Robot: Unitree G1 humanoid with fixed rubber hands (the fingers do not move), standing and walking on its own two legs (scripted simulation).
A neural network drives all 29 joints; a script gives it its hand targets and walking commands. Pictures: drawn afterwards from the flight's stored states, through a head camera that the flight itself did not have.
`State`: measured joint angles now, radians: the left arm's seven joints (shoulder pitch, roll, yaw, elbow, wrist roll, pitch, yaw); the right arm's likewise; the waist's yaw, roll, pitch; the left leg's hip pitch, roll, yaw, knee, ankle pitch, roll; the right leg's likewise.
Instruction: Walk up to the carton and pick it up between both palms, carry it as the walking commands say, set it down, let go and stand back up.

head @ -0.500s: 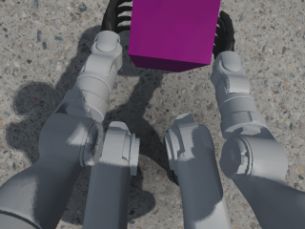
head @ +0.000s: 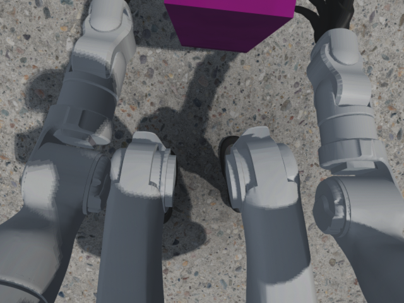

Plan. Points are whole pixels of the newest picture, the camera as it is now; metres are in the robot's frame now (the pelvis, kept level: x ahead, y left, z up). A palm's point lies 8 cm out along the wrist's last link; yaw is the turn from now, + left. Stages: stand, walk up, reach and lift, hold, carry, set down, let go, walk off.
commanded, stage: set down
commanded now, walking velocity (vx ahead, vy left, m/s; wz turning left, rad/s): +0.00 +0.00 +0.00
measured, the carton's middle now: out of the picture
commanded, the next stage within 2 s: let go in 1.14 s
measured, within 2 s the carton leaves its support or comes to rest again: neither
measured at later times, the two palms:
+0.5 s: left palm out of the picture +0.53 +0.09 -0.01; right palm out of the picture +0.47 -0.23 -0.01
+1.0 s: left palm out of the picture +0.53 +0.10 +0.13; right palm out of the picture +0.47 -0.23 +0.14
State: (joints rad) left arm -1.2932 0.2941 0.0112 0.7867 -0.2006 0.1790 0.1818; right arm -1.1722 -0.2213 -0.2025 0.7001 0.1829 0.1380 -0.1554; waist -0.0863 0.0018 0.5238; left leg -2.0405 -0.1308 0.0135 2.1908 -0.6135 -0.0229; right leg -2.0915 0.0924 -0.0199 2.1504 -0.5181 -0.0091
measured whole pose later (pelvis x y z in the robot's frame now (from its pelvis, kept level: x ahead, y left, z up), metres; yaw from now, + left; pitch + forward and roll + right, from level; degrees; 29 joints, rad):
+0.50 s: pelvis +0.00 +0.00 +0.12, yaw -1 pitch +24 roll +2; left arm -1.20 0.26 0.13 0.62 -0.09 0.31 0.16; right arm -1.07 -0.19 -0.21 0.45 0.14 0.32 -0.18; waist -0.11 0.00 0.52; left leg -1.66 -0.11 0.00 1.79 -0.56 -0.01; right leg -1.72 0.11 0.03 1.77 -0.47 -0.01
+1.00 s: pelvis +0.02 +0.00 +0.25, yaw -2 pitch +19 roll +1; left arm -1.09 0.23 0.15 0.58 -0.04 0.34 0.12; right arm -0.98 -0.16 -0.22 0.41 0.09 0.36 -0.16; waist -0.10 0.01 0.52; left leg -1.22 -0.09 -0.04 1.33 -0.44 0.00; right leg -1.26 0.10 0.05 1.30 -0.37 -0.01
